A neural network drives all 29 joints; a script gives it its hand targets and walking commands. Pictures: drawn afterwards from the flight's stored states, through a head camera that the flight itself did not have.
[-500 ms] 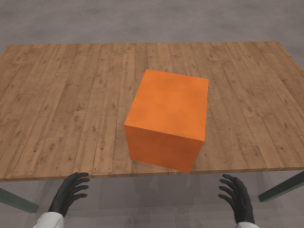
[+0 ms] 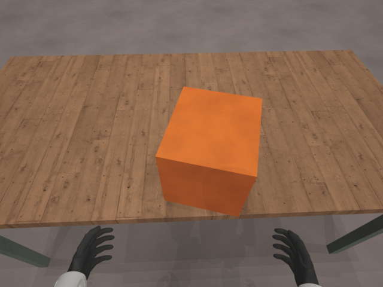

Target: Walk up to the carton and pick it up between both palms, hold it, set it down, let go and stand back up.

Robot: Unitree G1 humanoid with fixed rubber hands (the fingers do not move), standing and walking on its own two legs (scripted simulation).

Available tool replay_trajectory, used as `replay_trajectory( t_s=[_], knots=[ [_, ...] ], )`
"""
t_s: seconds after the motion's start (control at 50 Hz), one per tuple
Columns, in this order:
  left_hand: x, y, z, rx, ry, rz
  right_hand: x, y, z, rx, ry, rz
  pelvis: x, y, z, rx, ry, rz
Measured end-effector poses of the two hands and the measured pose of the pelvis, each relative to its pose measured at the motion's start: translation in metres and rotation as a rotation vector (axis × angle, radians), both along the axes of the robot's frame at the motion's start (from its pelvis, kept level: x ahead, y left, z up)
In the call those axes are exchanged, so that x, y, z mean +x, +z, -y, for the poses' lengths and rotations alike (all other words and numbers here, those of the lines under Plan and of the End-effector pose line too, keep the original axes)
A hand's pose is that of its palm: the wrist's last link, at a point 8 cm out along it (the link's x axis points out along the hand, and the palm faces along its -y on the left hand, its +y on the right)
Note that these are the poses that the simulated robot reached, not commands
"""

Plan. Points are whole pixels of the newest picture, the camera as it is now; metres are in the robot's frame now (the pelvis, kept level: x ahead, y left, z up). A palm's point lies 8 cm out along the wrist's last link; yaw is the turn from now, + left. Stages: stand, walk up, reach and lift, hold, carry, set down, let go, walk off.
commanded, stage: set down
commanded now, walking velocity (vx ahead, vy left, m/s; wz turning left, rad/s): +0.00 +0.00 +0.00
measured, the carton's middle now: (210, 151) +0.41 -0.05 +0.00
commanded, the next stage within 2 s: let go in 0.12 s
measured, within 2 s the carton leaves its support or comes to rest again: neither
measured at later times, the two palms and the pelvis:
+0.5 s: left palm (85, 273) +0.16 +0.23 -0.07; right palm (306, 275) +0.14 -0.22 -0.06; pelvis +0.00 +0.00 +0.00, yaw +0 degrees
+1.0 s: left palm out of the picture +0.14 +0.28 -0.08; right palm out of the picture +0.11 -0.31 -0.08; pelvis +0.01 -0.01 +0.00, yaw +0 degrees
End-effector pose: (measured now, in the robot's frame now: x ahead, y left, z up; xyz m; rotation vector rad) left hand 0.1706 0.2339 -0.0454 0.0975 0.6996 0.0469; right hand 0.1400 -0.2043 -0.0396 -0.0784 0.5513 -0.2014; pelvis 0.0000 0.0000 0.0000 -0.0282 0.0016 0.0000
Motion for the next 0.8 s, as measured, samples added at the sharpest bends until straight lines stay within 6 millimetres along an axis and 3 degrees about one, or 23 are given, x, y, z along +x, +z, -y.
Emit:
replay_trajectory(
  t_s=[0.66, 0.8],
  knots=[
    [-0.005, -0.022, 0.000, 0.037, 0.058, -0.107, 0.002, -0.029, 0.021, -0.053, 0.102, -0.112, -0.005, 0.000, 0.003, 0.004, 0.002, 0.011],
    [-0.019, -0.024, -0.028, 0.190, 0.039, -0.126, -0.019, -0.043, 0.069, -0.179, 0.116, -0.301, -0.003, -0.003, 0.007, 0.022, 0.007, 0.012]
  ],
)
